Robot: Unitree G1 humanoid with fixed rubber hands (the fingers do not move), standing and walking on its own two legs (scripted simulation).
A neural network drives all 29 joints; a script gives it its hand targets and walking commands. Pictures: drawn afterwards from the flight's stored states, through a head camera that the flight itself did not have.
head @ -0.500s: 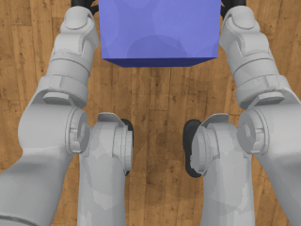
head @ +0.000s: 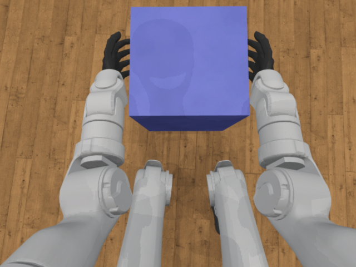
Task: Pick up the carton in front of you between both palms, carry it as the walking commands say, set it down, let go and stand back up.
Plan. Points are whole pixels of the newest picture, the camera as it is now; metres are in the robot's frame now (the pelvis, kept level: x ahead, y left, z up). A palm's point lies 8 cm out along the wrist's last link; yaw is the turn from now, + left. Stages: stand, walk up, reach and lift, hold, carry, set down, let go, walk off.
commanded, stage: reach and lift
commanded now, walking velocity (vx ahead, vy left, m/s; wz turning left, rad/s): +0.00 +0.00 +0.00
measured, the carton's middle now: (186, 83) +0.50 +0.01 -0.13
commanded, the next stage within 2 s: none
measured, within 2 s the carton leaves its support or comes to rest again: neither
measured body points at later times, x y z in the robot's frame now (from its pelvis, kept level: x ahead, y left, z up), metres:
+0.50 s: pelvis +0.04 +0.00 +0.13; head +0.22 +0.00 +0.55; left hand +0.47 +0.16 +0.08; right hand +0.47 -0.15 +0.08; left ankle +0.12 +0.13 -0.43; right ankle +0.12 -0.13 -0.43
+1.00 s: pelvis +0.10 +0.00 +0.27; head +0.15 +0.00 +0.71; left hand +0.43 +0.16 +0.24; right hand +0.43 -0.15 +0.24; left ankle +0.12 +0.13 -0.43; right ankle +0.12 -0.13 -0.43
